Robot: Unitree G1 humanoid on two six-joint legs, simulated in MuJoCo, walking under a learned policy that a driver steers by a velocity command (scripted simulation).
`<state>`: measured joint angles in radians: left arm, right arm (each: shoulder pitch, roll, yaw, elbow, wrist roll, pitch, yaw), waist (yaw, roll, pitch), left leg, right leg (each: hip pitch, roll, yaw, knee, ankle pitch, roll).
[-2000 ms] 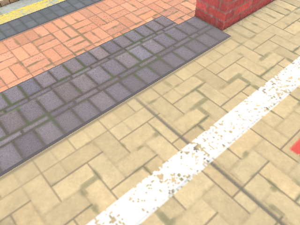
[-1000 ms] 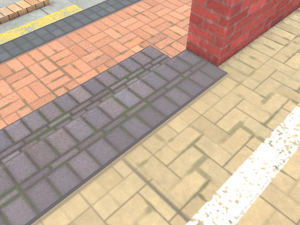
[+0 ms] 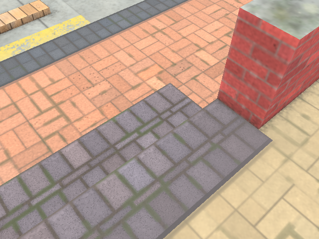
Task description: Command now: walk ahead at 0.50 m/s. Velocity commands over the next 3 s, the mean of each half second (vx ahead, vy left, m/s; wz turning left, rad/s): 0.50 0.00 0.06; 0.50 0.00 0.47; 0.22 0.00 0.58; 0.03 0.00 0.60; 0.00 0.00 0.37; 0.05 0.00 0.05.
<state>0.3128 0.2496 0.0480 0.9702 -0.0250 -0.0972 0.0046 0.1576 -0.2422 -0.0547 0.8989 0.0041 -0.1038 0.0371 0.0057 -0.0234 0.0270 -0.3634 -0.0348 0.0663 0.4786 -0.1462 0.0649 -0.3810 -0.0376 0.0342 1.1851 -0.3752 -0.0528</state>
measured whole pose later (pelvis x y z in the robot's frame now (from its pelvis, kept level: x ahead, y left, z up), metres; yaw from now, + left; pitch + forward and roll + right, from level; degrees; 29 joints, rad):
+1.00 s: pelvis +0.52 +0.00 -0.02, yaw +18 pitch +1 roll -2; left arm 0.33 0.25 0.09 0.98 -0.02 -0.06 0.03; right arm 0.06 -0.23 -0.08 0.75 0.03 -0.02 0.06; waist 0.04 0.02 0.04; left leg -0.53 0.03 0.07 0.63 -0.12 0.13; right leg 0.07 -0.07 -0.32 0.45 -0.47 0.05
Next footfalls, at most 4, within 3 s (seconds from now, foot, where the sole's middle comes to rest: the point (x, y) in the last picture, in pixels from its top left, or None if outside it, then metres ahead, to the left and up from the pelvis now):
0.44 right None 0.42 -0.16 -0.77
1.00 left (133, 196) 0.65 0.13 -0.77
1.54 right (159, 160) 0.84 0.02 -0.77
2.00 left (132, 211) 0.58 0.13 -0.77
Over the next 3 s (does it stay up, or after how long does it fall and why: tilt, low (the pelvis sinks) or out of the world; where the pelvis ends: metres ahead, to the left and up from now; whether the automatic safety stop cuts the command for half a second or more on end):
stays up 0.66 0.05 0.01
